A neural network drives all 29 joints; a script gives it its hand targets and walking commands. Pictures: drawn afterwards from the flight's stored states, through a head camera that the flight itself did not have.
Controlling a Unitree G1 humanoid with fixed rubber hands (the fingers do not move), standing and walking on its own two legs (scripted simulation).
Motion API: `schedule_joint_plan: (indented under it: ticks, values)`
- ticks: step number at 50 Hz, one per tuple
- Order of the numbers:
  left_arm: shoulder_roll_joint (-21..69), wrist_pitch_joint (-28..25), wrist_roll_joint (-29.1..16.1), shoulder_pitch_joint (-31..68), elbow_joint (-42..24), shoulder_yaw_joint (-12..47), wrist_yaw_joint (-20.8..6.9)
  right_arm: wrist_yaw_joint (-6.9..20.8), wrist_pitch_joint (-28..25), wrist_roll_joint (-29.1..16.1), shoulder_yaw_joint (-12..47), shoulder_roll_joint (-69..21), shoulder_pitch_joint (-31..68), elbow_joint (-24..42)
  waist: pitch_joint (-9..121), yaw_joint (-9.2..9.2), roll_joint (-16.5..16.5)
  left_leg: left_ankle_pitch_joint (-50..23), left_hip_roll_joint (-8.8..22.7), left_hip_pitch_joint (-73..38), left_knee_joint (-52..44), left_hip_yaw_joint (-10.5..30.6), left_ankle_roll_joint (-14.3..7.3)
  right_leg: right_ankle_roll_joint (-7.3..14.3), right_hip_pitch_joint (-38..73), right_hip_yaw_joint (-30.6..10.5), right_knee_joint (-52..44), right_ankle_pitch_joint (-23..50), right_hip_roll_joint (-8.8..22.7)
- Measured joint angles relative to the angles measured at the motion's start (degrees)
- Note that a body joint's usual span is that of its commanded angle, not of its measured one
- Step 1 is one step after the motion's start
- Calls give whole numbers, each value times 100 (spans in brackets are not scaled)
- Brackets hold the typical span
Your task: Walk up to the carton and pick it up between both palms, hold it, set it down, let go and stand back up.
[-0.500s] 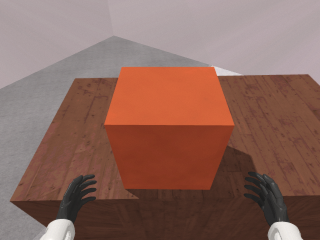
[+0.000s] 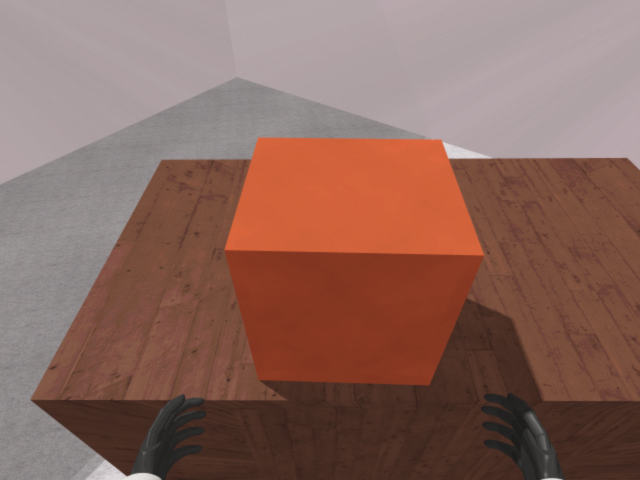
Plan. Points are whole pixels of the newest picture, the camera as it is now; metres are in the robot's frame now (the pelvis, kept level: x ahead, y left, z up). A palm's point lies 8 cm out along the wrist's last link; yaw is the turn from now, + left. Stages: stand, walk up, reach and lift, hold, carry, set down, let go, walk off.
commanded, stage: set down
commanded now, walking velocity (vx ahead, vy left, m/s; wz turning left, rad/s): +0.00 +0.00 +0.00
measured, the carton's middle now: (346, 264) +0.40 +0.01 +0.06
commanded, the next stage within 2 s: let go in 0.42 s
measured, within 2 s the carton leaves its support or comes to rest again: neither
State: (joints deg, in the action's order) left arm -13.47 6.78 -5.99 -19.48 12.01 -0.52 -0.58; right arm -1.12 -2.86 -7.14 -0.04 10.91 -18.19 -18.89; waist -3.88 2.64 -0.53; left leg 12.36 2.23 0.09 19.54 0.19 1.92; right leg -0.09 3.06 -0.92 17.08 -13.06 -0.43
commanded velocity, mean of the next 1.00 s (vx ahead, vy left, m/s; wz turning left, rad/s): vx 0.00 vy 0.00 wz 0.00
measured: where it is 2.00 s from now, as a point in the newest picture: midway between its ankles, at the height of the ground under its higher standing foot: outside the picture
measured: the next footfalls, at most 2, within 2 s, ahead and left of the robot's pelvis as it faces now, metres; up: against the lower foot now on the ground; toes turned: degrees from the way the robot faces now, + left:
none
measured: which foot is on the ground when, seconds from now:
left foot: down 0.00-1.00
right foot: down 0.00-1.00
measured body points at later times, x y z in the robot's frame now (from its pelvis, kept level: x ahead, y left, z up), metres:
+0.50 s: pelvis -0.01 -0.01 +0.00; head -0.01 +0.00 +0.45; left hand +0.15 +0.23 -0.08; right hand +0.16 -0.23 -0.08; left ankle -0.01 +0.14 -0.75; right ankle -0.03 -0.12 -0.75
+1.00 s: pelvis +0.00 +0.00 +0.00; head +0.00 +0.00 +0.45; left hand +0.17 +0.23 -0.09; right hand +0.16 -0.23 -0.10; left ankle -0.01 +0.14 -0.75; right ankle -0.03 -0.12 -0.75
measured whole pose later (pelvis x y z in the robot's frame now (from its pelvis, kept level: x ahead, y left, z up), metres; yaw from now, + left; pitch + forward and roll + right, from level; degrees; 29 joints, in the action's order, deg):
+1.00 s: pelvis +0.00 +0.00 +0.00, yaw -1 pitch -5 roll +0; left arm -10.7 4.1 1.4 -10.8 31.8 -1.0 -0.1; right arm 0.3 -10.2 1.3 -0.8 11.1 -10.1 -42.9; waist -4.1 0.7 -0.2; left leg 14.1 2.5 4.7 23.6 -0.8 1.9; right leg -0.1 -2.6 -1.1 22.6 -15.2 -0.5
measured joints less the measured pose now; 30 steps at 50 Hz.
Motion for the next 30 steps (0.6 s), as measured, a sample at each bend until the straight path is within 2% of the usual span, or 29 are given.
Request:
schedule_joint_plan:
  ticks: [7, 11, 16, 22, 30]
  values:
    - [91, -23, 73, 149, 290, 90, 78, 80, -60, 196, -68, -23, 160, -394, -34, 6, 3, -28, 0, 38, 22, 25, 19, 20, -73, 30, 115, -31, -2]
    - [139, 34, 198, 304, 703, 98, 43, 81, -71, 324, -68, -23, 328, -777, -72, -30, 25, -55, 11, 55, 9, 14, 34, 35, -125, 22, 166, -31, -12]
    - [130, -68, 230, 371, 814, 58, 45, 75, -254, 451, -96, -109, 329, -889, -115, -38, 7, -69, 27, 109, 15, -5, 57, 57, -236, 8, 273, -63, -26]
    - [93, -3, 395, 573, 1314, -12, -38, 44, -348, 637, -70, -152, 494, -1353, -186, -79, -13, -77, 39, 126, 12, -30, 72, 73, -297, -7, 345, -85, -35]
    - [130, -44, 506, 650, 1437, -32, 23, 109, -622, 754, -136, -152, 605, -1772, -185, -108, -34, -16, 55, 220, 99, -73, 71, 70, -401, -36, 414, -121, -45]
